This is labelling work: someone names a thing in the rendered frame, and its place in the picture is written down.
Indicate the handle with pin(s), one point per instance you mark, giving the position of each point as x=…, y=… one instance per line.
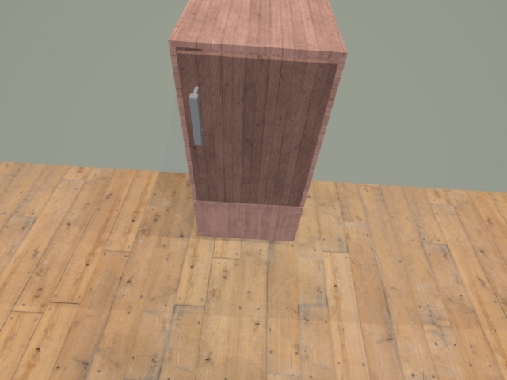
x=195, y=116

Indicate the cupboard door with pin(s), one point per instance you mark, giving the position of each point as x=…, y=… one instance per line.
x=261, y=117

